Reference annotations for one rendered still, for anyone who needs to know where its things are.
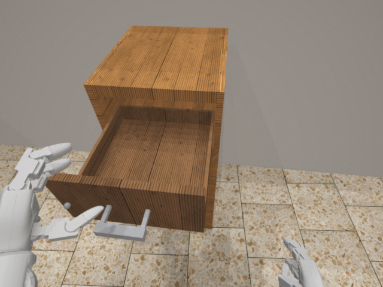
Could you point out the right robot hand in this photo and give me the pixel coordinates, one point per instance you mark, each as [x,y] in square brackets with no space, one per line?
[306,272]

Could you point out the left robot forearm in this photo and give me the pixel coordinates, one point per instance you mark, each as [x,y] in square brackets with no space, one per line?
[16,269]

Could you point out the cabinet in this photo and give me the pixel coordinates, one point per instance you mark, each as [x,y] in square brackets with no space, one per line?
[168,67]

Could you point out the handle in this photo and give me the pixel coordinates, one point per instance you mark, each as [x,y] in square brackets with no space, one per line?
[126,232]

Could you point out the drawer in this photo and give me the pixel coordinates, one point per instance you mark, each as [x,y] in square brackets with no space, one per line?
[145,158]

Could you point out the left robot hand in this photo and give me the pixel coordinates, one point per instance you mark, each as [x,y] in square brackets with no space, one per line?
[19,205]

